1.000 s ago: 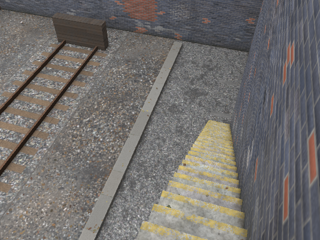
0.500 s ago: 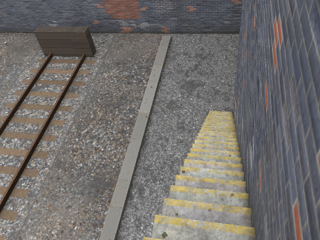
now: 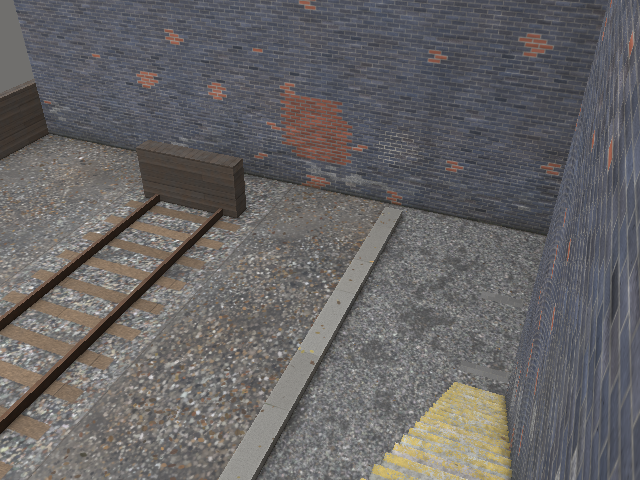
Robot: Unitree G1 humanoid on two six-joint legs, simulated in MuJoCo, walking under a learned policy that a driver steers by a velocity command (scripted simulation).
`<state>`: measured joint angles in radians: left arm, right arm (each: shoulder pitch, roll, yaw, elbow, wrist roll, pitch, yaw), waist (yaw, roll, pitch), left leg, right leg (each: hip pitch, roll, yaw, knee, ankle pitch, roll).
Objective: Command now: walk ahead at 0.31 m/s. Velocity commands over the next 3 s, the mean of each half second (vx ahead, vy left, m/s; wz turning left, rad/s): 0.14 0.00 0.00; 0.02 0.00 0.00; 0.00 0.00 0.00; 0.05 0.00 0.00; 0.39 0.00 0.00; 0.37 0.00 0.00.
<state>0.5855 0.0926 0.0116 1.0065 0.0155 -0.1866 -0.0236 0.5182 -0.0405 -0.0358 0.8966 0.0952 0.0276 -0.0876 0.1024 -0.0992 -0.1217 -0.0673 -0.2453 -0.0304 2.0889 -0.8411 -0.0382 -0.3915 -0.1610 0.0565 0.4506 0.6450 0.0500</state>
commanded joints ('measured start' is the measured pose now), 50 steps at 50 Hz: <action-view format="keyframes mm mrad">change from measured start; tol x64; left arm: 1 900 306 83 280 172 -42 -15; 9 -127 266 -9 -127 -52 99 122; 28 434 183 13 -36 -81 174 21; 35 -607 257 46 -317 -34 147 140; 50 200 251 22 64 -26 184 -48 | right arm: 1 -356 -3 -1 -172 2 -88 35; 50 -35 -87 -23 -150 25 -22 51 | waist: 1 205 21 400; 3 206 -836 245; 12 -55 498 263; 30 145 -356 171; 35 -499 132 -17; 41 227 833 70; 50 -99 -399 272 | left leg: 1 -1088 -247 -70 -98 -185 -178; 4 -1346 -91 -296 735 -635 -173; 10 -209 287 -36 -828 308 41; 13 -730 334 -337 -1006 1153 198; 28 -937 133 4 -182 -126 -15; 30 -1285 308 -2 -872 361 -12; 33 271 148 76 -1264 1210 56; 36 254 317 27 -1950 1720 103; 50 -881 29 -56 -57 -107 -9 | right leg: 1 1092 8 -155 -200 807 -86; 3 1764 -216 142 430 2162 -375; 8 129 -382 744 -70 -295 -253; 19 -187 114 -15 -3 -688 -83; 28 758 -15 18 -197 367 -75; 29 862 -26 223 98 -607 -134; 36 -686 313 -39 1169 -1790 21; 41 202 4 252 577 -181 -143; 50 415 -43 213 17 155 -46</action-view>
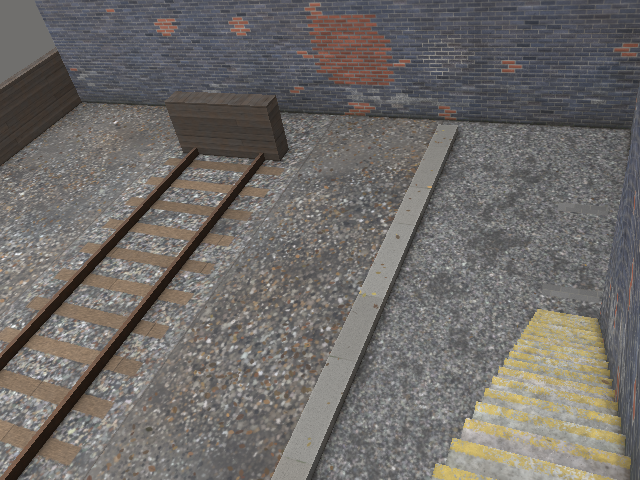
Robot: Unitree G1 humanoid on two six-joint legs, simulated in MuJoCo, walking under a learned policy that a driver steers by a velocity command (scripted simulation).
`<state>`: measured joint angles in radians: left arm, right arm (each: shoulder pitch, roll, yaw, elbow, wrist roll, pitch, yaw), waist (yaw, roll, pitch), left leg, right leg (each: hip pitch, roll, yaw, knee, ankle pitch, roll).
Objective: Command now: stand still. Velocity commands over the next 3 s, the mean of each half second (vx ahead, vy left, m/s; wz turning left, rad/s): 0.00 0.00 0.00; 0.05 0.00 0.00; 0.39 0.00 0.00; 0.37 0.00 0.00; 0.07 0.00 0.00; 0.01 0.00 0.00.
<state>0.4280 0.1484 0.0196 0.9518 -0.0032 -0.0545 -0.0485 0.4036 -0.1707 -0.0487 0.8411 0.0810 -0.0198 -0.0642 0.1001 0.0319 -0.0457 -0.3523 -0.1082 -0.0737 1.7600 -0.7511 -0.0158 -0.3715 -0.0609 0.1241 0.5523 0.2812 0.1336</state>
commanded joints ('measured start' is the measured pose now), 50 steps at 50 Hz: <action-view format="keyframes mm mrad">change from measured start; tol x64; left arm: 1 139 398 79 90 -81 44 -10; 50 113 -25 -1 -14 -70 16 51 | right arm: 1 75 100 43 -148 21 17 44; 50 376 -31 61 129 -81 -42 98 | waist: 1 -190 -899 244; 15 -21 -278 83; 18 -358 663 207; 32 -248 -702 174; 50 -104 657 75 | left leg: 1 -823 77 -49 8 -23 23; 14 -85 -140 391 -383 -127 8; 20 242 332 -556 -778 645 226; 30 -276 -185 96 515 -229 -130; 43 -72 82 103 -937 1492 14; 50 324 211 -188 -1040 1252 178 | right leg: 1 376 -328 614 -167 -110 -266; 14 654 144 -113 -384 1291 316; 20 -1150 110 477 430 -1123 48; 24 543 14 49 59 749 -164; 39 -392 -103 156 -33 -463 -133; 50 -693 192 116 1419 -935 -249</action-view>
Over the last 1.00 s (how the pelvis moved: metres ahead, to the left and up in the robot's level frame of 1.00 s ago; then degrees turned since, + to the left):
0.64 -0.08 -0.49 0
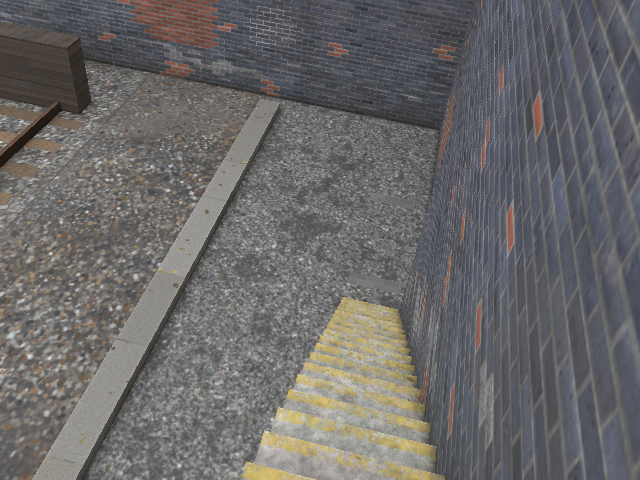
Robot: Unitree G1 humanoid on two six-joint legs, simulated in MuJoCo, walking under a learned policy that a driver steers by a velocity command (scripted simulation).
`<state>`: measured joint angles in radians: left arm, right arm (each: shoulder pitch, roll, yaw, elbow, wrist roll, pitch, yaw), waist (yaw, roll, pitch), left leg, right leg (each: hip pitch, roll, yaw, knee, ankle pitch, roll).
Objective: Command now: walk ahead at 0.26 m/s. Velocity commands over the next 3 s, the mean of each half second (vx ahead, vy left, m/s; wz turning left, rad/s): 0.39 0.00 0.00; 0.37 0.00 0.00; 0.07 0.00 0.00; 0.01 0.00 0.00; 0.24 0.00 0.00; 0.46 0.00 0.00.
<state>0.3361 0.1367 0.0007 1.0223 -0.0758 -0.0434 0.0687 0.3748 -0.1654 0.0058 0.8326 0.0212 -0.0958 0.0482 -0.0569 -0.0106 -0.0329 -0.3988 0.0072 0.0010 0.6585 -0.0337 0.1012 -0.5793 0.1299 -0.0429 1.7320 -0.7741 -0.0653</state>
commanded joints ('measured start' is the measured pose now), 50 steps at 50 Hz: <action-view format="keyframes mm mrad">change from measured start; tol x32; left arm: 1 218 52 30 -74 -2 3 -84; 5 -255 70 30 -252 1 72 -53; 23 -76 66 29 -213 89 95 -81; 31 513 136 30 21 63 39 -102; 50 18 227 25 -230 30 81 26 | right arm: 1 361 -62 -8 128 -2 37 -14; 50 50 -97 -30 -187 -33 101 -18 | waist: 1 58 640 45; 5 70 -22 187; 24 66 159 114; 29 227 32 28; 32 64 -563 37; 36 -6 -43 201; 50 38 -98 165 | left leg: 1 397 215 -434 -12 348 97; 5 -23 291 -1003 -399 -954 135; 25 -55 74 -274 215 -433 58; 29 -63 2 -162 909 -311 -71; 31 -532 -154 -149 1518 -936 -140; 33 -694 -73 -152 1581 -852 -181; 41 -484 143 -121 796 151 -205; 49 1 56 -50 268 -74 -172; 50 -23 82 -102 133 321 -109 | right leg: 1 -603 -28 320 258 193 -51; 5 -543 -142 495 -361 595 -13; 13 -580 -125 446 -491 835 54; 29 548 -315 58 -1517 1012 -56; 32 735 -326 330 -990 1562 68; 35 510 -484 767 -1283 779 -76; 42 60 -258 281 -1092 1154 53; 50 289 -257 169 -999 1653 63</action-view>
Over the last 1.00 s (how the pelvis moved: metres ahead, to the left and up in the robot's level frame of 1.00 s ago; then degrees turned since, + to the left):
0.41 -0.12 -0.43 0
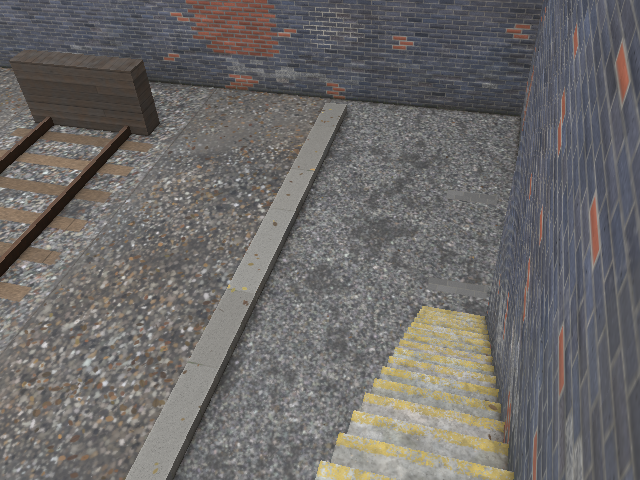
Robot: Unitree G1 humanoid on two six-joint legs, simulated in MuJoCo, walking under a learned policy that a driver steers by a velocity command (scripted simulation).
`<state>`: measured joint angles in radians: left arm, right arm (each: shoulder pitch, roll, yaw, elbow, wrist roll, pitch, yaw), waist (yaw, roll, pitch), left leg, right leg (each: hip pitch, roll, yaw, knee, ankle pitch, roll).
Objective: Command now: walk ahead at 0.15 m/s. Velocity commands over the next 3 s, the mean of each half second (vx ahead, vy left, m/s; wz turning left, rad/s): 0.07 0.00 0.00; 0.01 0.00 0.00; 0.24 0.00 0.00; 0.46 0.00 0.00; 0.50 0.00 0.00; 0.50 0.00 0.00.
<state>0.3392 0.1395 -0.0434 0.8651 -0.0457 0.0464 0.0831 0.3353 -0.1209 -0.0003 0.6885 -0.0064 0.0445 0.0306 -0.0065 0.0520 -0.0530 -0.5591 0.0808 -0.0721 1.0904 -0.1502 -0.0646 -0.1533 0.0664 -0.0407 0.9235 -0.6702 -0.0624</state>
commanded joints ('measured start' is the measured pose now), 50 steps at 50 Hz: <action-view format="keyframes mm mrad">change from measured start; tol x64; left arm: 1 116 222 88 -49 -9 -7 14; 50 206 281 86 62 11 -28 -125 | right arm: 1 76 -138 -14 -12 -6 -52 0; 50 42 43 7 -24 106 38 -4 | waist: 1 39 -10 174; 50 -13 -284 240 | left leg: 1 122 12 -118 -371 692 148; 14 -441 -35 21 -244 226 85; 25 1068 325 -331 -407 840 437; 31 -137 247 -171 -424 597 376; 50 -214 41 4 960 -667 -52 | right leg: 1 -124 -130 150 -78 1352 104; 5 -439 -61 161 10 68 182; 13 473 -266 254 -160 846 148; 21 -652 7 108 169 131 146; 24 -945 87 122 1218 -298 170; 39 -93 -14 52 -700 1204 122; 46 73 -350 364 -536 1187 120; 50 -315 -483 832 -784 29 -180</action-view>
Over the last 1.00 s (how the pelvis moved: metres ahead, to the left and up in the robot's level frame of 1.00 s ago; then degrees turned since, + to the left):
0.36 -0.17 -0.26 0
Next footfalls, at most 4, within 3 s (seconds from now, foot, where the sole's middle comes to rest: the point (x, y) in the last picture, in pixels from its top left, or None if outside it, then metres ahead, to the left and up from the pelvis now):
0.16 right None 0.01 -0.09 -0.71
0.46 left None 0.23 0.10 -0.92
0.90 right None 0.34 -0.22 -1.13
1.18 left None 0.23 0.06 -0.92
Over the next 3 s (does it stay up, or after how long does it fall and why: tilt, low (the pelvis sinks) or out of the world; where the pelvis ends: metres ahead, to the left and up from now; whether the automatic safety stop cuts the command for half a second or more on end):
stays up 0.27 -0.08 -0.33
